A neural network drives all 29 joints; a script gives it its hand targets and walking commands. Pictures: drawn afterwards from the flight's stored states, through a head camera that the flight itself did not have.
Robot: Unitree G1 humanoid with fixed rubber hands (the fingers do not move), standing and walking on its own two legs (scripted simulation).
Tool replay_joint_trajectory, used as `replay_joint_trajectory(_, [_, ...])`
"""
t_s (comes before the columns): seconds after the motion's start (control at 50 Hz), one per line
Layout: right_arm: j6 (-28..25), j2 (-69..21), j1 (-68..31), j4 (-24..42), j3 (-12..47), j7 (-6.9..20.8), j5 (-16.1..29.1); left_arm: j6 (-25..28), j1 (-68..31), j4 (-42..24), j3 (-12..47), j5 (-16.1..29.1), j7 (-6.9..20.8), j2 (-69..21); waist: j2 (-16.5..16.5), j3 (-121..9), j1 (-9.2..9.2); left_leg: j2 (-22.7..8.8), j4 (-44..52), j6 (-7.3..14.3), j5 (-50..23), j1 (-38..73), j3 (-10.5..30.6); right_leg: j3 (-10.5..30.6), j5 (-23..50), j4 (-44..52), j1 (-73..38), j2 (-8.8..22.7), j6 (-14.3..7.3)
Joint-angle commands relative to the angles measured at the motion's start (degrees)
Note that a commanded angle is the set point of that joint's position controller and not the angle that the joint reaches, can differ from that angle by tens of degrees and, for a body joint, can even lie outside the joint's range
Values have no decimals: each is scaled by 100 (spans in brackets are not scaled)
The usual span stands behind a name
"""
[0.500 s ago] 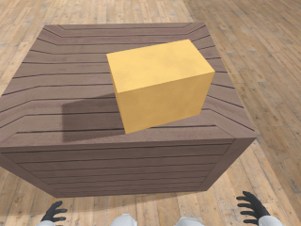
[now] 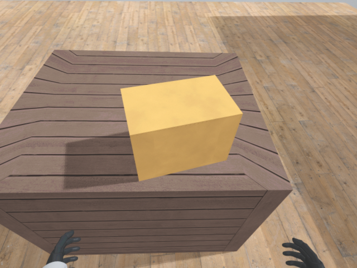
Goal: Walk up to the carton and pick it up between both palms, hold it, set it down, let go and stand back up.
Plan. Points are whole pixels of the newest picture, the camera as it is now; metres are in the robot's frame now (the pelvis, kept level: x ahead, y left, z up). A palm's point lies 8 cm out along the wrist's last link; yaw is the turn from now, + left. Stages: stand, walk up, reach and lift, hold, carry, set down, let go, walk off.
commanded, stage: reach and lift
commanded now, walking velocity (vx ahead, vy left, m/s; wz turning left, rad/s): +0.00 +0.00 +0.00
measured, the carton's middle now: (177, 127) +0.49 +0.02 +0.02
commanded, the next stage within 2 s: none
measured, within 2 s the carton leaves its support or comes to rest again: neither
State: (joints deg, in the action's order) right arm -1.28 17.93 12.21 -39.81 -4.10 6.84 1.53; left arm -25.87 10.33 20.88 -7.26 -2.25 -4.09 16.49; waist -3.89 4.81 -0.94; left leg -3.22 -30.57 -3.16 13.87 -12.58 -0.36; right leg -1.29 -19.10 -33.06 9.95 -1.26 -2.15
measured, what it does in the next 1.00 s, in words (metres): stands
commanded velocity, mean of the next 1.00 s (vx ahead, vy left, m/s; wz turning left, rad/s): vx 0.00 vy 0.00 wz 0.00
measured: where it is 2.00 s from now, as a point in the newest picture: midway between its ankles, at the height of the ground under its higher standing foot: outside the picture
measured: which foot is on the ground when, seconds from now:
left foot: down 0.00-1.00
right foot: down 0.00-1.00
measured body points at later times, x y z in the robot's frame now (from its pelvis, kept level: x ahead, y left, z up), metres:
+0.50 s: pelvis +0.03 +0.00 +0.01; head +0.02 +0.01 +0.46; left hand +0.18 +0.25 -0.04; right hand +0.20 -0.26 -0.04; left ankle +0.03 +0.16 -0.73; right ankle -0.01 -0.09 -0.73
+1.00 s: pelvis +0.02 +0.00 +0.01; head +0.00 +0.01 +0.46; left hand +0.17 +0.22 +0.00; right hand +0.20 -0.26 +0.00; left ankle +0.03 +0.16 -0.73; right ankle -0.01 -0.09 -0.73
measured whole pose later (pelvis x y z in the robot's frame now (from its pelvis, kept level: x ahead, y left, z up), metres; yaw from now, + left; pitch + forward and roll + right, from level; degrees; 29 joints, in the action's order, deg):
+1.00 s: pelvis +0.02 +0.00 +0.01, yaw -1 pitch -3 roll +0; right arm -11.9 22.0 21.8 -22.5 -0.2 11.9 18.7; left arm -4.0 27.7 -0.3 0.2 2.8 -10.0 6.7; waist -2.0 -0.6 -3.4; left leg -4.0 -19.7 -3.5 10.3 -6.0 -1.1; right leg -0.7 -14.3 -20.3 2.8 -2.2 -2.5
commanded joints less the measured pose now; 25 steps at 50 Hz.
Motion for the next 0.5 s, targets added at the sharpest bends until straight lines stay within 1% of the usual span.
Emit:
replay_joint_trajectory(0.0, [-352, 975, -394, 792, -285, -79, 22, 510, -517, -834, -253, 11, -9, 798, 256, -669, -52, 449, 624, 250, -562, 807, -402, 162, 1781, 1224, 453, 168, 287])
replay_joint_trajectory(0.02, [-379, 1045, -392, 851, -289, -89, 34, 604, -595, -971, -308, 38, 5, 847, 178, -660, -30, 437, 653, 270, -552, 793, -463, 151, 1614, 1289, 447, 180, 346])
replay_joint_trajectory(0.04, [-412, 1076, -291, 1028, -333, -128, 20, 672, -531, -860, -237, 105, 41, 834, -36, -628, 1, 467, 746, 313, -512, 802, -456, 147, 1624, 1305, 445, 150, 394])
replay_joint_trajectory(0.06, [-433, 1043, -186, 1007, -349, -140, 4, 747, -432, -858, -208, 131, 55, 808, 75, -665, -61, 496, 773, 298, -651, 777, -518, 104, 1744, 1335, 305, 142, 349])
replay_joint_trajectory(0.08, [-477, 1092, -247, 1044, -381, -140, 21, 802, -431, -953, -207, 167, 21, 785, 149, -788, -30, 488, 802, 264, -825, 918, -448, 74, 1929, 1334, 337, 129, 328])
replay_joint_trajectory(0.1, [-519, 1035, -161, 1090, -347, -131, 79, 873, -268, -933, -227, 178, 25, 694, 112, -843, -32, 477, 891, 274, -820, 1059, -457, 68, 1835, 1430, 363, 139, 353])
replay_joint_trajectory(0.12, [-582, 1110, -193, 1135, -316, -119, 78, 978, -213, -1014, -130, 172, -2, 634, 175, -942, -44, 468, 824, 254, -921, 1172, -355, 74, 1883, 1415, 485, 68, 305])
replay_joint_trajectory(0.14, [-602, 1085, -205, 1127, -284, -126, 103, 1032, -223, -1090, -163, 214, 2, 588, 38, -875, -70, 463, 868, 246, -1132, 1213, -403, 20, 2057, 1467, 413, 20, 327])
replay_joint_trajectory(0.16, [-641, 1032, -191, 1261, -298, -139, 116, 1131, -107, -910, -138, 264, 16, 589, -143, -693, -114, 470, 972, 324, -961, 1157, -404, 66, 1913, 1592, 427, 95, 354])
replay_joint_trajectory(0.18, [-640, 1058, -197, 1060, -273, -145, 131, 1161, -217, -981, -148, 264, 10, 566, 9, -642, -15, 490, 996, 273, -1197, 1192, -375, 39, 2134, 1542, 433, 26, 364])
replay_joint_trajectory(0.2, [-672, 1007, -147, 1084, -189, -113, 211, 1230, -17, -925, -189, 257, -11, 509, -47, -737, -83, 478, 1014, 292, -1224, 1237, -372, 70, 2108, 1601, 388, 40, 332])
replay_joint_trajectory(0.22, [-723, 1099, -107, 1123, -289, -135, 186, 1292, -62, -1137, -112, 239, -19, 477, 32, -813, -34, 485, 972, 234, -1335, 1319, -319, 39, 2237, 1562, 375, 21, 300])
replay_joint_trajectory(0.24, [-779, 1087, -144, 1143, -254, -108, 241, 1366, -1, -1229, -112, 228, -52, 450, 19, -931, -83, 485, 968, 229, -1423, 1449, -339, 55, 2176, 1628, 379, -21, 321])
replay_joint_trajectory(0.26, [-797, 1092, -86, 1080, -195, -75, 338, 1449, 14, -1238, -146, 223, -89, 482, 102, -834, -123, 476, 964, 199, -1519, 1461, -328, 73, 2152, 1686, 531, 21, 275])
replay_joint_trajectory(0.28, [-813, 1193, -76, 1002, -252, -39, 398, 1440, 218, -1350, -58, 193, -126, 320, 167, -708, -100, 456, 1031, 127, -1638, 1527, -292, 27, 2154, 1735, 492, -67, 227])
replay_joint_trajectory(0.3, [-834, 1136, -108, 1123, -153, -15, 412, 1482, 281, -1232, -63, 217, -126, 270, 72, -652, -179, 441, 1055, 138, -1623, 1540, -299, 40, 2194, 1781, 474, -34, 216])
replay_joint_trajectory(0.32, [-900, 1264, -178, 1224, -208, 7, 500, 1543, 276, -1469, -43, 228, -175, 242, 32, -834, -179, 436, 1015, 111, -1825, 1599, -250, 87, 2345, 1753, 434, -102, 189])
replay_joint_trajectory(0.34, [-899, 1246, -97, 1335, -238, 13, 508, 1579, 390, -1594, 26, 289, -214, 181, 91, -826, -215, 412, 1040, 74, -1931, 1608, -282, 90, 2353, 1815, 376, -55, 187])
replay_joint_trajectory(0.36, [-913, 1213, -17, 1155, -210, 36, 586, 1594, 528, -1723, 23, 213, -234, 139, 274, -814, -234, 441, 994, 78, -2035, 1635, -281, 113, 2518, 1866, 200, -40, 141])
replay_joint_trajectory(0.38, [-957, 1326, -168, 1275, -201, 27, 560, 1643, 406, -1727, -53, 225, -242, 172, 173, -759, -196, 459, 1021, 67, -2122, 1564, -297, 125, 2667, 1823, 230, -71, 192])
replay_joint_trajectory(0.4, [-1001, 1275, -62, 1292, -213, 32, 645, 1736, 539, -1842, -54, 161, -284, 196, 226, -737, -222, 458, 1005, 36, -2166, 1569, -189, 228, 2825, 1817, 231, -53, 208])
replay_joint_trajectory(0.42, [-1053, 1183, -43, 1425, -102, 35, 703, 1804, 598, -1811, -47, 195, -251, 147, 136, -809, -274, 467, 1019, 75, -2186, 1561, -241, 202, 2916, 1839, 89, 9, 226])
replay_joint_trajectory(0.44, [-1083, 1196, 98, 1453, -61, 55, 768, 1871, 661, -1860, -50, 204, -294, 102, 109, -807, -232, 466, 1026, 42, -2217, 1632, -213, 257, 2953, 1836, 246, -34, 249])
replay_joint_trajectory(0.46, [-1115, 1259, 72, 1384, -77, 87, 857, 1911, 776, -1969, 28, 204, -292, 32, 186, -843, -265, 459, 1017, 41, -2346, 1667, -186, 217, 3119, 1822, 167, -33, 260])
replay_joint_trajectory(0.48, [-1141, 1322, 188, 1352, -55, 87, 926, 1943, 856, -2018, -71, 141, -298, 31, 187, -858, -259, 443, 1012, 28, -2343, 1699, -160, 281, 3110, 1814, 207, -37, 215])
